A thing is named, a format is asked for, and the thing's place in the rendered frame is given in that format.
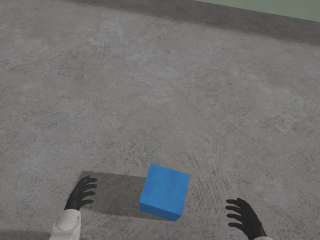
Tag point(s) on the robot left forearm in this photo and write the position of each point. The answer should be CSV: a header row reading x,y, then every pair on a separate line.
x,y
67,225

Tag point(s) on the robot left hand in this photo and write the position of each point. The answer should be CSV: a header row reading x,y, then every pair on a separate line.
x,y
75,199

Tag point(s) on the carton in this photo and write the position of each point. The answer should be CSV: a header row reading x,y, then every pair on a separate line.
x,y
164,192

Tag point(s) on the robot right hand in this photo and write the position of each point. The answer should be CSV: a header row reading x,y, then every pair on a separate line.
x,y
251,225

